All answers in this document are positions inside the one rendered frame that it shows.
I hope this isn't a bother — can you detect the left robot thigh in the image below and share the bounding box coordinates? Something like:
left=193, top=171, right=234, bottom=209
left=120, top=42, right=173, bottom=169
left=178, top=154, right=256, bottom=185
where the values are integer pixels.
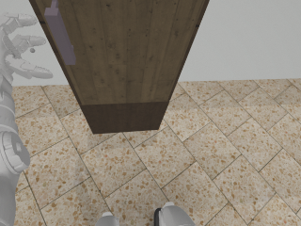
left=95, top=215, right=119, bottom=226

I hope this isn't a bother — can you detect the handle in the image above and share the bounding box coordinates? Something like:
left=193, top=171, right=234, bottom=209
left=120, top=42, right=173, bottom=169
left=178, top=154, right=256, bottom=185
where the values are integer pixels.
left=44, top=0, right=76, bottom=65

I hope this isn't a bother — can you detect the left robot shin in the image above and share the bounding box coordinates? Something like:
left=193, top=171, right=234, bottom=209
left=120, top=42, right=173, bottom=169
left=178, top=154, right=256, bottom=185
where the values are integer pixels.
left=102, top=212, right=113, bottom=217

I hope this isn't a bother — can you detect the left robot upper arm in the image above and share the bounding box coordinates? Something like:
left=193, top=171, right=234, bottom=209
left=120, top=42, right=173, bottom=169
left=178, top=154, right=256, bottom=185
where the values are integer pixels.
left=0, top=131, right=31, bottom=226

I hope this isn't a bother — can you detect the robot left hand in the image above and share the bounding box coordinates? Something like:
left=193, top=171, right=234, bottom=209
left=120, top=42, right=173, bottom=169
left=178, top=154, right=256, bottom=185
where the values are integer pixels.
left=0, top=11, right=54, bottom=79

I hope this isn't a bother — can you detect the cupboard door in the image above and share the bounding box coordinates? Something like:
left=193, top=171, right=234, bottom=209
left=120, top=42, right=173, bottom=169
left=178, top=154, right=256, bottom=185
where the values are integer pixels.
left=35, top=0, right=205, bottom=105

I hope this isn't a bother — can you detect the left robot forearm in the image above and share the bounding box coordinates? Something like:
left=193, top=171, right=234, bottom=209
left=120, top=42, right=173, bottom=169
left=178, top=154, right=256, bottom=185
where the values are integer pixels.
left=0, top=64, right=19, bottom=135

